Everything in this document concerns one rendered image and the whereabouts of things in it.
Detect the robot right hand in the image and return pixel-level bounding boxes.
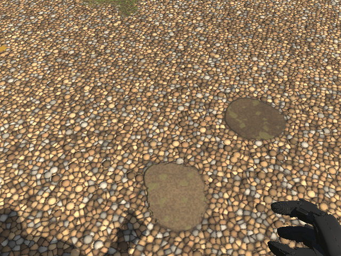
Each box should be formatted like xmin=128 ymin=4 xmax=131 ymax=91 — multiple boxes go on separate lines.
xmin=267 ymin=198 xmax=341 ymax=256

